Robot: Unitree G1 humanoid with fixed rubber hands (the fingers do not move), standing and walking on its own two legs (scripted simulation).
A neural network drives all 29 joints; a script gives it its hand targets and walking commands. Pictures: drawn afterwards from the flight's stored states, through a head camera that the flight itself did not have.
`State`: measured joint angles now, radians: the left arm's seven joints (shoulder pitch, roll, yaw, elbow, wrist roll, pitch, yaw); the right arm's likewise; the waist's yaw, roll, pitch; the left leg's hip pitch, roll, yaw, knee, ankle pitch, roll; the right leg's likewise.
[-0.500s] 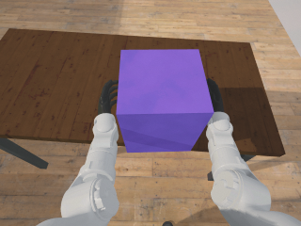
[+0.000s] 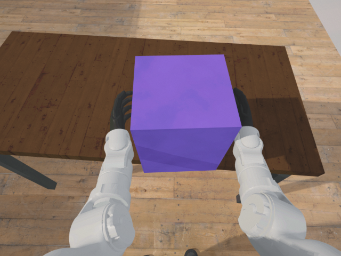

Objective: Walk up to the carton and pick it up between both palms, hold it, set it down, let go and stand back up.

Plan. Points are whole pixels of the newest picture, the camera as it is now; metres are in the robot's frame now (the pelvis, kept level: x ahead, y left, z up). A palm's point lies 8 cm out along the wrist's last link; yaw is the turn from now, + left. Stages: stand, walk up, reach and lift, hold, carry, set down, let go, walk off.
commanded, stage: reach and lift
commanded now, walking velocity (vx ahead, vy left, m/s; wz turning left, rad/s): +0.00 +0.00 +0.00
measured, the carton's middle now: (179, 119) +0.44 +0.00 +0.00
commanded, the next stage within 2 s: none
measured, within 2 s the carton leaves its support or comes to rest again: leaves its support in 1.32 s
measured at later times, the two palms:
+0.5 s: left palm (118, 127) +0.39 +0.15 +0.03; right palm (243, 123) +0.41 -0.15 +0.04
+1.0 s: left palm (115, 135) +0.37 +0.15 +0.03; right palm (241, 127) +0.39 -0.15 +0.03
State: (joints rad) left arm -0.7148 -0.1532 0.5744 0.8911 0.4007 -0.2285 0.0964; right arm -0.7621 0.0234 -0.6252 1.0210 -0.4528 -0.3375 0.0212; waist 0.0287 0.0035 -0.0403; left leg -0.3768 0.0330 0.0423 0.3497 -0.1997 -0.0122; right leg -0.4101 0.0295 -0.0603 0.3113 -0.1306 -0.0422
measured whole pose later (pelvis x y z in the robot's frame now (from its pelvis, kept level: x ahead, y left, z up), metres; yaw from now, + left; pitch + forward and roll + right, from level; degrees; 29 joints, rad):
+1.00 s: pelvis -0.03 -0.01 +0.00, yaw +2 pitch +17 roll +0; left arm -0.74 -0.09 0.51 1.05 0.32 -0.30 0.13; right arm -0.81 -0.04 -0.60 1.26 -0.46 -0.48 -0.06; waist 0.03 -0.02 -0.15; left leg -0.50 0.04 0.04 0.35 -0.14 -0.02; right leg -0.53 0.02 -0.10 0.31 -0.09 -0.06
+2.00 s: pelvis -0.03 +0.00 +0.01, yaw +3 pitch -1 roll +0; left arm -0.75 -0.07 0.43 0.74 0.27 0.20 0.09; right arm -0.79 -0.02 -0.33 0.97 -0.14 -0.02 -0.07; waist -0.01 -0.03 0.00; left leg -0.13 0.02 0.02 0.30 -0.15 -0.01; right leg -0.13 0.02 -0.09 0.25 -0.10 -0.04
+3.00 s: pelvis -0.03 +0.00 +0.00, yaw +5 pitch -7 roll -1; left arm -0.61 -0.05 0.31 0.22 0.27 0.61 0.01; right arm -0.60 -0.03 -0.03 0.51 0.14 0.27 -0.21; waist -0.10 -0.03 0.05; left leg -0.04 0.01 -0.02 0.34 -0.18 0.00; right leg -0.02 0.01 -0.10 0.27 -0.13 -0.03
